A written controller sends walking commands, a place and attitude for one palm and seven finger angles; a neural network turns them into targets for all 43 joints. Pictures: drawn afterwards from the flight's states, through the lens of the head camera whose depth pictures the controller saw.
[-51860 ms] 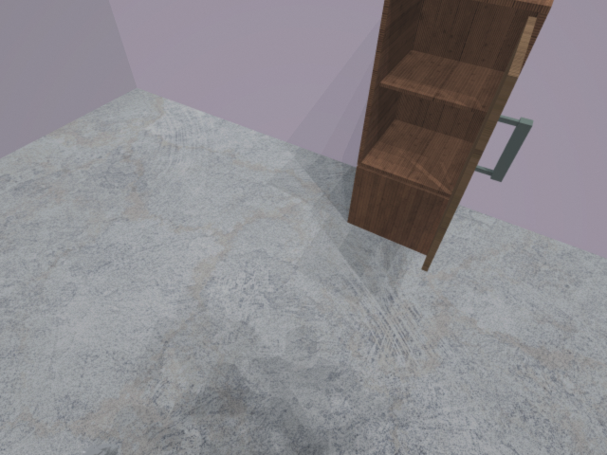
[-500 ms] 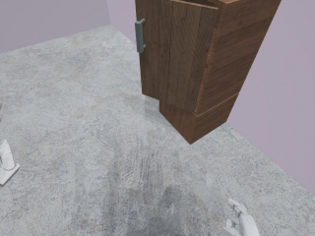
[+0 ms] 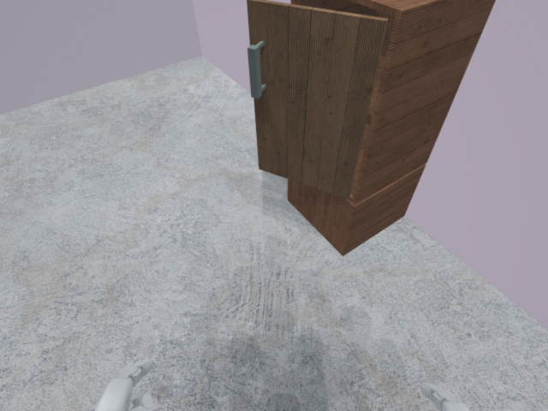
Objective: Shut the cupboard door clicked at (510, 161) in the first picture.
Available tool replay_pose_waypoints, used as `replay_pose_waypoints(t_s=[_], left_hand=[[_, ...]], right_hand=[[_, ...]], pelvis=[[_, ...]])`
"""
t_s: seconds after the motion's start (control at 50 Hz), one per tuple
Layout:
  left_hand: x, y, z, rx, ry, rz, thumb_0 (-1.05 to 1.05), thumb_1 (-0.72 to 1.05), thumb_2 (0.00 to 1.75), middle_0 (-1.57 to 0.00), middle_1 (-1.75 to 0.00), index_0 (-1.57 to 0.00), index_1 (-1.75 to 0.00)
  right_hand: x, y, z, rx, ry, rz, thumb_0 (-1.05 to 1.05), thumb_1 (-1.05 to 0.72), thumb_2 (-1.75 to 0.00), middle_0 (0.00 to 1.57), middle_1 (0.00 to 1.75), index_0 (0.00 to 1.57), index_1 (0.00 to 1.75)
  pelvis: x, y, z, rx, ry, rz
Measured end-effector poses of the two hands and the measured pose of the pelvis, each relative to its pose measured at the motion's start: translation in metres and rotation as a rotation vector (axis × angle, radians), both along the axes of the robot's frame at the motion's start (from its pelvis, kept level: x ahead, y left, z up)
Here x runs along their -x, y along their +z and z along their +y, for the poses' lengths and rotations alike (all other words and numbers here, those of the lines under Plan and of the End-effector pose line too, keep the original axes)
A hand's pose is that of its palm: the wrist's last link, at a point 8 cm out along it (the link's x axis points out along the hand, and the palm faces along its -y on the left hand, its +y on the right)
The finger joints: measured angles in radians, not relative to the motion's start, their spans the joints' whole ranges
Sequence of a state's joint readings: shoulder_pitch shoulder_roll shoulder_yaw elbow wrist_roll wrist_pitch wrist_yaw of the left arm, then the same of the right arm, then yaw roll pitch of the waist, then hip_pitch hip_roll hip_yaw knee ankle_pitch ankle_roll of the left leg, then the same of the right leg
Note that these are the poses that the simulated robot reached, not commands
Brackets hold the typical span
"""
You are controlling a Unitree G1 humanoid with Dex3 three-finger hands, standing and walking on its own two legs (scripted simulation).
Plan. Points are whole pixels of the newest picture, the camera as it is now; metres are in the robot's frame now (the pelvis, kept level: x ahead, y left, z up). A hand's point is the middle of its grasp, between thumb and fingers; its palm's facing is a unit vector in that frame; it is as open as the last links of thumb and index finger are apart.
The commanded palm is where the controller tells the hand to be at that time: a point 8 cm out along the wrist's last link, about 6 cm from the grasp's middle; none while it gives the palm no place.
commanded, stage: let the arm hang, fingers relaxed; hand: left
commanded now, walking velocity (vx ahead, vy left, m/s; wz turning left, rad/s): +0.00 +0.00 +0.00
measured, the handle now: (258, 69) +0.99 +0.07 +0.03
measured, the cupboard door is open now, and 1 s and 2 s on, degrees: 28 28 28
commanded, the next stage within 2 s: look to check the result in 0.88 s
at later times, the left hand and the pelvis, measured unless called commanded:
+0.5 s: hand out of the picture -0.06 +0.19 -0.16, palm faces +0.01 -0.98 -0.21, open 7.3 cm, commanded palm none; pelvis -0.01 +0.02 +0.01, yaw -2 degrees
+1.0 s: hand out of the picture -0.02 +0.17 -0.16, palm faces +0.00 -0.98 -0.18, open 7.3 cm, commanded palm none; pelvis -0.01 +0.01 +0.01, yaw -2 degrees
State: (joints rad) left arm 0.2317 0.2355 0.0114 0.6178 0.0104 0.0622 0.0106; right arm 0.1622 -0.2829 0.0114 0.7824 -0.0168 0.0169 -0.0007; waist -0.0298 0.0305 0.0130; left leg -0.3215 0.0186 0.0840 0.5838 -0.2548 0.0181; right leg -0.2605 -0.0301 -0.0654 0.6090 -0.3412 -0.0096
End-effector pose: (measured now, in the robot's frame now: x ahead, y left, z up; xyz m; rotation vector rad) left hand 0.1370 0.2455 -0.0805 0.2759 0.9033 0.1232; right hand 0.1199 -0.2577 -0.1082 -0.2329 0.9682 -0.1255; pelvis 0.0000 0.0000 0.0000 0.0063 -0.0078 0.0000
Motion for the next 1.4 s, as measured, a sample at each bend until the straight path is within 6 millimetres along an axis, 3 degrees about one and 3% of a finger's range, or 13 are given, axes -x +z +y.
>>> replay_pose_waypoints(t_s=[0.06,0.12,0.2,0.28,0.4,0.5,0.78,1.12,1.4], left_hand=[[0.056,-0.043,-0.031,0.12,0.027,0.222,0.01,0.92,0.9,-0.2,-0.3,-0.2,-0.3],[0.089,-0.053,-0.021,0.124,0.132,0.281,-0.03,1.01,0.9,-0.21,-0.3,-0.21,-0.3],[0.135,-0.056,-0.007,0.103,0.157,0.415,-0.03,1.0,0.9,-0.21,-0.3,-0.21,-0.3],[0.174,-0.051,0.002,0.078,0.174,0.535,-0.02,0.97,0.9,-0.2,-0.3,-0.21,-0.3],[0.203,-0.044,0.003,0.065,0.186,0.624,0.0,0.93,0.9,-0.2,-0.3,-0.2,-0.3],[0.201,-0.046,-0.004,0.08,0.179,0.616,0.0,0.92,0.9,-0.2,-0.3,-0.2,-0.3],[0.158,-0.055,-0.032,0.143,0.125,0.488,0.0,0.91,0.9,-0.2,-0.3,-0.2,-0.3],[0.163,-0.049,-0.014,0.084,0.141,0.526,0.0,0.91,0.9,-0.2,-0.3,-0.2,-0.3],[0.136,-0.047,-0.007,0.068,0.119,0.481,0.0,0.91,0.9,-0.2,-0.3,-0.2,-0.3]], right_hand=[[0.035,-0.004,0.009,0.003,-0.019,0.118,0.0,-0.91,-0.9,0.2,0.3,0.2,0.3],[0.073,-0.008,0.019,0.003,-0.031,0.257,0.0,-0.91,-0.9,0.2,0.3,0.2,0.3],[0.115,-0.014,0.031,-0.02,-0.076,0.389,0.0,-0.91,-0.9,0.21,0.3,0.2,0.3],[0.145,-0.019,0.043,-0.051,-0.122,0.457,0.0,-0.91,-0.9,0.21,0.3,0.2,0.3],[0.166,-0.025,0.058,-0.089,-0.163,0.494,0.0,-0.91,-0.9,0.21,0.3,0.2,0.3],[0.169,-0.028,0.065,-0.107,-0.176,0.487,0.0,-0.91,-0.9,0.21,0.3,0.2,0.3],[0.156,-0.027,0.067,-0.115,-0.189,0.42,0.0,-0.91,-0.9,0.2,0.3,0.2,0.3],[0.164,-0.026,0.051,-0.095,-0.198,0.466,0.0,-0.91,-0.9,0.2,0.3,0.2,0.3],[0.135,-0.021,0.029,-0.051,-0.18,0.415,0.0,-0.91,-0.9,0.2,0.3,0.2,0.3]], pelvis=[[0.004,0.003,0.001,0.005,-0.003,-0.013],[0.007,0.006,0.0,0.015,0.006,-0.013],[0.008,0.01,0.003,0.022,0.005,-0.012],[0.008,0.012,0.009,0.021,-0.006,-0.013],[0.008,0.014,0.016,0.015,-0.023,-0.019],[0.009,0.014,0.018,0.01,-0.031,-0.024],[0.009,0.014,0.015,0.007,-0.038,-0.031],[0.006,0.015,0.01,0.007,-0.039,-0.029],[0.001,0.016,0.007,0.009,-0.039,-0.032]])
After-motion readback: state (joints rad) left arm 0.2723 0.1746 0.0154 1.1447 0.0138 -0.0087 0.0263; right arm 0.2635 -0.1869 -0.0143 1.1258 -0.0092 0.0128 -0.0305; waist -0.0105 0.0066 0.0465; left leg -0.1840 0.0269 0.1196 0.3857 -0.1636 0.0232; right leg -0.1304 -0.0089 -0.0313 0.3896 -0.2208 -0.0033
